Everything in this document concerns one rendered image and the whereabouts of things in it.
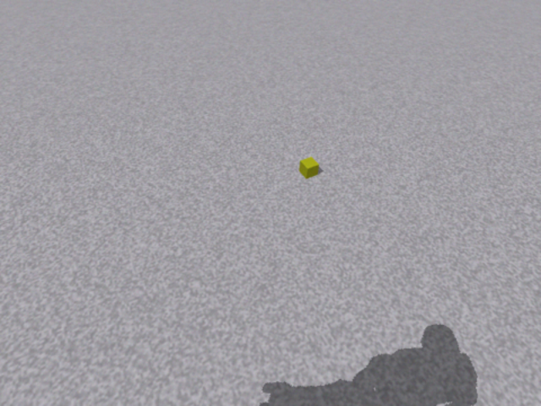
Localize cube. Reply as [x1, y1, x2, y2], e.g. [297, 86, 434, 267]
[299, 157, 319, 179]

